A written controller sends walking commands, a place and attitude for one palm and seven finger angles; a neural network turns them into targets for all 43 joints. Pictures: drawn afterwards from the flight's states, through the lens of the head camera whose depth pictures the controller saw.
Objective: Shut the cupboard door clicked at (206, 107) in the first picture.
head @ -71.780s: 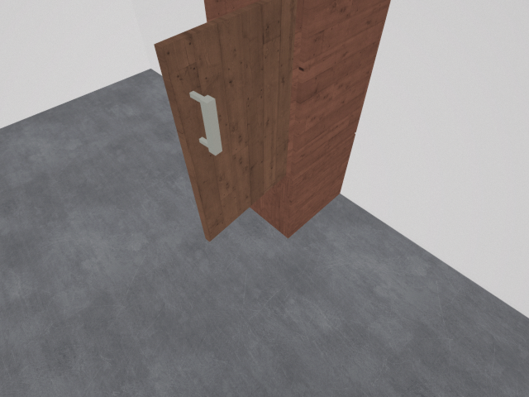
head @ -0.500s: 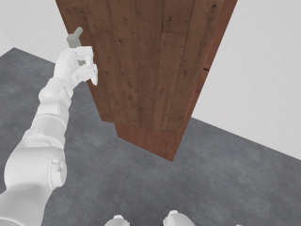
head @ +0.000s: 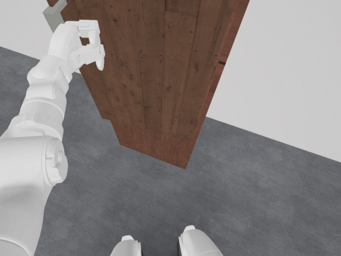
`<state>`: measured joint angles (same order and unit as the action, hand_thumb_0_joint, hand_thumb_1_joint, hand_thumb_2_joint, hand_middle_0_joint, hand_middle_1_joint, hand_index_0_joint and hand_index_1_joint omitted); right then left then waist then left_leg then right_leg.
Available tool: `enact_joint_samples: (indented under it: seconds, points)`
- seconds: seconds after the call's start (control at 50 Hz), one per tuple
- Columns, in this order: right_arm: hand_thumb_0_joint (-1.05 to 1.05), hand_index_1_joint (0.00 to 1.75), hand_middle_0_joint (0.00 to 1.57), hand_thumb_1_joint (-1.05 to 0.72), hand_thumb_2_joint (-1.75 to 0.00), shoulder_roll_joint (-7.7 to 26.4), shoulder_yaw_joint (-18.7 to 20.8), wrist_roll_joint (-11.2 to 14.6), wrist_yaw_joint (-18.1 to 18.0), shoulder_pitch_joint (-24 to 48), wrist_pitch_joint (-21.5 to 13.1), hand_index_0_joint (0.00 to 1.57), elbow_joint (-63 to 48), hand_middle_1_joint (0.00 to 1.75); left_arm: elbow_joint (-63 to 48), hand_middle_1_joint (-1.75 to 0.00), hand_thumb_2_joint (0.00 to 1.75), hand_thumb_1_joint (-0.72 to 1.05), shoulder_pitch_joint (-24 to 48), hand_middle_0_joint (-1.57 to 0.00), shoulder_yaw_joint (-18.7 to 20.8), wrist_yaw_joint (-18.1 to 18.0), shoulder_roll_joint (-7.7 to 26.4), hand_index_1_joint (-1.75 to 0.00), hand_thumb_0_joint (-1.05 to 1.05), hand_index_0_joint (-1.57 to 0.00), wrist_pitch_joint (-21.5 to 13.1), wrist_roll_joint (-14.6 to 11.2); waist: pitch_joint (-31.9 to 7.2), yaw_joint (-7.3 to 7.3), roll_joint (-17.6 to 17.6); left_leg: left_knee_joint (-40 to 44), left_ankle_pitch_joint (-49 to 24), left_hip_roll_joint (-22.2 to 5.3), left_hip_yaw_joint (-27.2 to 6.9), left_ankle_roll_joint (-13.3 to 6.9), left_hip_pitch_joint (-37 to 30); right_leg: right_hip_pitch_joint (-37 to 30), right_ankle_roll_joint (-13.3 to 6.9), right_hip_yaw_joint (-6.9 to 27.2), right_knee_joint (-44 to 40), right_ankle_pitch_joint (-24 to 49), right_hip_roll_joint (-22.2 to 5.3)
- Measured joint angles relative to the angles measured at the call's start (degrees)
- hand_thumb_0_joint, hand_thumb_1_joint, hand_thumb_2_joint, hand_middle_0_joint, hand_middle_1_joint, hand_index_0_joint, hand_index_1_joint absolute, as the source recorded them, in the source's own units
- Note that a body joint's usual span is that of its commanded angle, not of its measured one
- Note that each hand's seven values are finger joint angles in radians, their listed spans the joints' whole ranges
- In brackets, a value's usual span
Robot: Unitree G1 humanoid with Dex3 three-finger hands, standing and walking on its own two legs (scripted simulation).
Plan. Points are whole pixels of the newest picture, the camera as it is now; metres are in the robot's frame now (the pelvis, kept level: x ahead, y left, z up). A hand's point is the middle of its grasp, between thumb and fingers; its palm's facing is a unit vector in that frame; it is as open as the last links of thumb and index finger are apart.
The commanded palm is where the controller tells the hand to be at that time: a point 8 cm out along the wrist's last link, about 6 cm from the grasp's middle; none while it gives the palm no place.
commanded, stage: push the door shut along its arc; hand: left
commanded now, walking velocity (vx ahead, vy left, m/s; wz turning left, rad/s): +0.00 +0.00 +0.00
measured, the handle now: (68, 33) +0.60 +0.16 +0.13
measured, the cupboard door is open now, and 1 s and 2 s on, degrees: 6 0 0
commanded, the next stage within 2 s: pull the fist back off the door in 0.56 s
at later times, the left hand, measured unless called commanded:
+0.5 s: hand (110, 37) +0.57 +0.06 +0.14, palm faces -0.43 -0.91 -0.01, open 3.1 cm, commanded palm +0.59 +0.10 +0.14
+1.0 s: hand (121, 38) +0.57 +0.04 +0.14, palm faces +0.03 -1.00 -0.09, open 3.0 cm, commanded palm +0.55 +0.08 +0.14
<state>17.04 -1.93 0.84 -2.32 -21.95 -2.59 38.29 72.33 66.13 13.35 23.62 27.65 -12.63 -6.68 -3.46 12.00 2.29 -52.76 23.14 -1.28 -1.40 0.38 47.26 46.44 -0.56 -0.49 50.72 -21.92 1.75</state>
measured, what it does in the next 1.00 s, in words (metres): stands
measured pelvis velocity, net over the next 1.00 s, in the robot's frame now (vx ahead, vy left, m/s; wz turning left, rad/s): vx -0.01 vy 0.01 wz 0.01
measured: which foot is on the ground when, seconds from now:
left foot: down 0.00-1.00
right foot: down 0.00-1.00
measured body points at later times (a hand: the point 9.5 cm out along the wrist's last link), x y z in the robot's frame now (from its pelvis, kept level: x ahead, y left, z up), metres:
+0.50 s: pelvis +0.00 +0.00 -0.01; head +0.16 +0.01 +0.41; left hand +0.59 +0.11 +0.14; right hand -0.05 -0.26 -0.12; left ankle +0.02 +0.12 -0.69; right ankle +0.02 -0.12 -0.69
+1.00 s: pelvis -0.01 +0.01 -0.02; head +0.12 +0.02 +0.41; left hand +0.56 +0.09 +0.14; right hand -0.04 -0.23 -0.13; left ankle +0.02 +0.12 -0.69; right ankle +0.02 -0.12 -0.69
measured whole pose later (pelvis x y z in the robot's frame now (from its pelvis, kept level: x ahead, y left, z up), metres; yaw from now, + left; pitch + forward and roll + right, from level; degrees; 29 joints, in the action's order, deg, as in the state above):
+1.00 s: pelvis -0.01 +0.01 -0.02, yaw +1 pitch +23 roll -3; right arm 13.3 -1.5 -5.8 5.5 -25.1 -3.4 38.7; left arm 77.9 77.1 14.0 -12.8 19.0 -14.3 6.5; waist -6.9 16.1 3.6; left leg -59.2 24.4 -0.7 -3.3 0.3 57.9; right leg 55.8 -0.3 -2.3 55.8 -23.1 1.3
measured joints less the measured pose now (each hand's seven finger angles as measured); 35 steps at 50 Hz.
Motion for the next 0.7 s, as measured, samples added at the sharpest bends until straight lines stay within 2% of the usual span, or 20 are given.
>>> enact_joint_samples:
  seconds: [0.14,0.2,0.46,0.56,0.68,0.7]
  points:
    - [0.0,0.3,0.2,-0.9,-0.9,-0.1,-0.2,-0.5,-0.1,0.0,0.0,0.2,-0.3,0.3,2.4,-1.5,0.9,0.9,4.4,-1.29,1.5,0.5,1.2,-1.5,0.02,-1.3,1.4,1.3,0.1,1.91,0.1,-1.2,0.5,-0.2,0.1,-0.1,2.3,2.3,0.1,0.1,0.9,-0.2,0.2]
    - [0.0,0.3,0.2,-0.9,-0.9,-0.1,-0.1,-0.8,0.0,-0.6,0.0,0.2,-0.4,0.3,3.0,-1.5,0.9,0.89,5.5,-1.29,2.0,0.7,2.0,-1.5,0.02,-1.3,1.2,2.0,0.1,2.29,0.2,-1.7,0.7,-0.3,0.3,-0.1,3.2,3.2,0.1,0.3,1.4,-0.4,0.3]
    - [0.0,0.3,0.2,-0.9,-0.9,-0.6,-0.3,-1.8,0.1,-1.8,0.3,0.2,1.2,0.3,6.1,-1.5,0.92,0.9,12.4,-1.29,-0.5,1.5,4.1,-1.5,0.01,-1.3,3.2,3.3,0.4,3.8,0.4,-3.9,1.5,-0.2,-0.5,-0.3,7.0,6.5,0.2,-0.4,2.8,-1.0,0.3]
    - [0.0,0.3,0.2,-0.9,-0.9,-0.8,-0.3,-2.1,0.1,-2.2,0.1,0.2,1.9,0.3,6.5,-1.5,0.94,0.88,13.8,-1.29,-1.3,2.4,4.2,-1.5,0.01,-1.29,3.5,3.5,0.0,3.96,0.2,-4.8,1.7,-0.1,-0.8,-0.3,8.4,7.6,0.2,-0.8,3.5,-1.2,0.2]
    - [0.0,0.3,0.2,-0.9,-0.9,-1.0,-0.1,-2.4,0.1,-1.8,-0.5,0.2,3.2,0.3,6.6,-1.5,0.96,0.89,15.4,-1.29,-3.7,1.4,3.2,-1.5,0.01,-1.3,4.2,2.9,-0.1,3.84,0.0,-5.9,1.9,0.1,-1.5,-0.4,9.6,8.4,0.3,-1.4,4.2,-1.5,0.0]
    - [0.0,0.3,0.2,-0.9,-0.9,-1.0,0.0,-2.5,0.2,-2.1,-0.6,0.2,3.0,0.3,6.6,-1.5,0.96,0.88,15.5,-1.29,-2.6,0.3,2.3,-1.5,0.01,-1.3,4.6,3.0,-0.4,3.52,0.3,-6.1,2.0,0.1,-1.7,-0.3,10.0,8.6,0.3,-1.6,4.1,-1.5,0.1]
